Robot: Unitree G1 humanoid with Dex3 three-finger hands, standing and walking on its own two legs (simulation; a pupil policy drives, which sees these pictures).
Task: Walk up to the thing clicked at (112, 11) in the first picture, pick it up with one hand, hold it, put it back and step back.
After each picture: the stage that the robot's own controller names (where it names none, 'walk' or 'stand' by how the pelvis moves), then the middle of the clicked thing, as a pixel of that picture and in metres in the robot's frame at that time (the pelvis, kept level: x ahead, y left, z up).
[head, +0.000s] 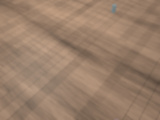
stand; (113, 8) +2.18 -0.53 -0.72
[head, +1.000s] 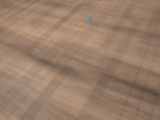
walk; (89, 18) +2.10 -0.03 -0.70
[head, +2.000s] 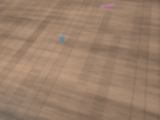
walk; (61, 38) +1.49 +0.31 -0.72
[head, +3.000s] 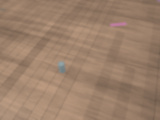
walk; (61, 67) +1.00 +0.26 -0.71
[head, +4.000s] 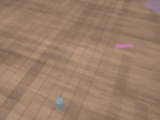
walk; (60, 103) +0.62 +0.19 -0.69
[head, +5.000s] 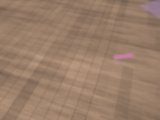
stand; out of the picture +0.38 +0.22 -0.69
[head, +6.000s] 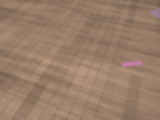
stand; out of the picture +0.34 +0.17 -0.72
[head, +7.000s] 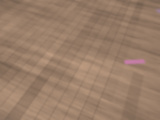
stand; out of the picture +0.36 +0.16 -0.72
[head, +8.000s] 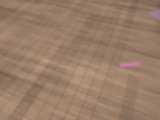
stand; out of the picture +0.35 +0.19 -0.73
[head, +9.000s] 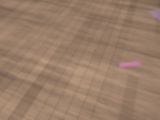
stand; out of the picture +0.34 +0.20 -0.73
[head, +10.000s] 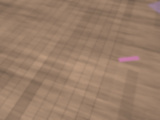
go down; out of the picture +0.33 +0.20 -0.72
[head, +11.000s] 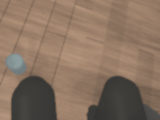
go down; (16, 64) +0.41 +0.25 -0.29
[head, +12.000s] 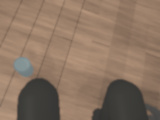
approach; (24, 67) +0.40 +0.25 -0.30
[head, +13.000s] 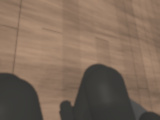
close in; out of the picture +0.38 +0.29 -0.21
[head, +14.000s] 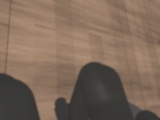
close; out of the picture +0.38 +0.29 -0.22
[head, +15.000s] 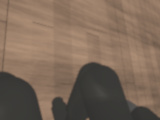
lift; out of the picture +0.37 +0.29 -0.22
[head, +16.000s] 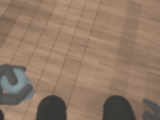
lift; (19, 86) +0.32 +0.22 -0.03
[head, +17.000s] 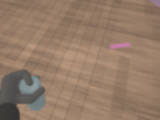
hold; (33, 94) +0.32 +0.18 -0.02
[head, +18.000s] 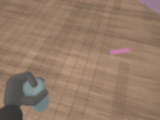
hold; (37, 95) +0.32 +0.17 -0.01
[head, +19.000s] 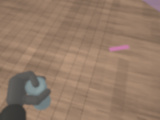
hold; (39, 94) +0.33 +0.16 -0.02
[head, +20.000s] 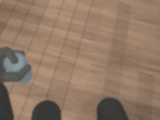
crouch; (19, 69) +0.40 +0.21 -0.09
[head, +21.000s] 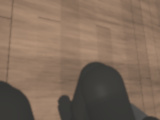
lower; out of the picture +0.39 +0.30 -0.22
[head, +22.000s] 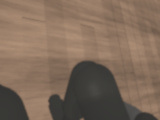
lower; out of the picture +0.41 +0.32 -0.22
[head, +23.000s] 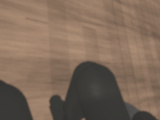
lower; out of the picture +0.40 +0.31 -0.22
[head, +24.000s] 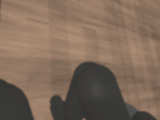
lower; out of the picture +0.40 +0.31 -0.22
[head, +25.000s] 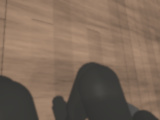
loosen; out of the picture +0.39 +0.30 -0.22
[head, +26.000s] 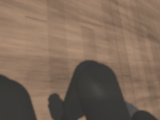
withdraw; out of the picture +0.39 +0.30 -0.22
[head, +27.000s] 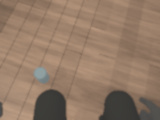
walk; (42, 75) +0.43 +0.23 -0.41
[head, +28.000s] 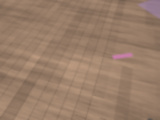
stand; out of the picture +0.35 +0.19 -0.66
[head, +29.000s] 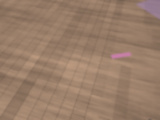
stand; out of the picture +0.37 +0.20 -0.67
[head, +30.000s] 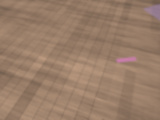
stand; out of the picture +0.37 +0.19 -0.71
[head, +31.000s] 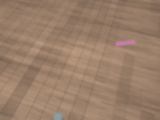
walk; (58, 118) +0.41 +0.18 -0.70
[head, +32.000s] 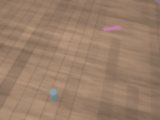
walk; (53, 94) +0.57 +0.19 -0.71
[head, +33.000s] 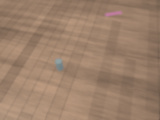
walk; (59, 64) +0.91 +0.26 -0.70
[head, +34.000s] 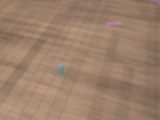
stand; (60, 68) +0.98 +0.22 -0.71
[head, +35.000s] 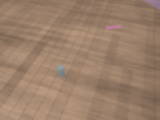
stand; (61, 70) +0.99 +0.22 -0.73
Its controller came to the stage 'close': yes
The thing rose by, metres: 0.70
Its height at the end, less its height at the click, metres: +0.00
